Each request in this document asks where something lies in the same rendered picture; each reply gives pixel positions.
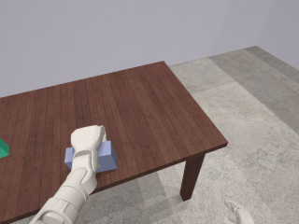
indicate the sponge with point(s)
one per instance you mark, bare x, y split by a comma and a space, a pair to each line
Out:
107, 157

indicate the table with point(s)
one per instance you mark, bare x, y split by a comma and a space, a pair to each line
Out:
150, 118

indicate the robot left forearm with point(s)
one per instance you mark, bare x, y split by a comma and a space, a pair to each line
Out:
64, 206

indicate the robot right hand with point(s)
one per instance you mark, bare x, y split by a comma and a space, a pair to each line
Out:
243, 216

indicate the robot left hand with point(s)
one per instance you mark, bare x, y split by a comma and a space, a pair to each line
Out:
90, 136

